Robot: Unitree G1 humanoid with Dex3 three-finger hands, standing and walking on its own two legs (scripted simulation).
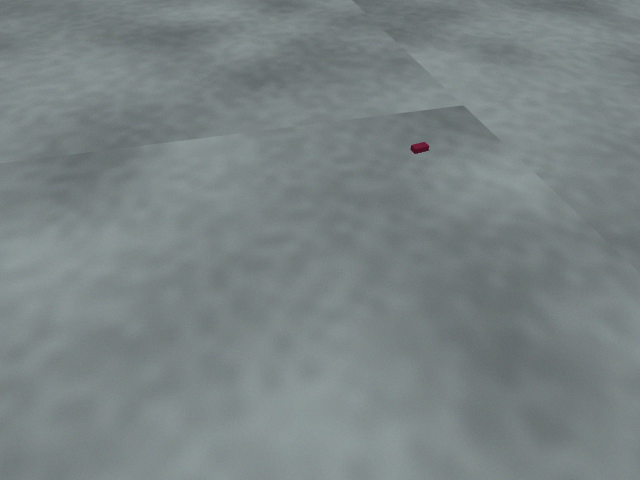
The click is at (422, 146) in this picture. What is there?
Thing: small brick
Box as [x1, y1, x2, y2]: [410, 142, 428, 153]
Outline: 428,145 425,142 411,145 410,149 414,153 427,150
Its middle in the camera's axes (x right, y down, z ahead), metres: +0.57 -0.57 +2.24
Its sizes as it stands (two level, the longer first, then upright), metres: 0.091 0.047 0.030
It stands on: the floor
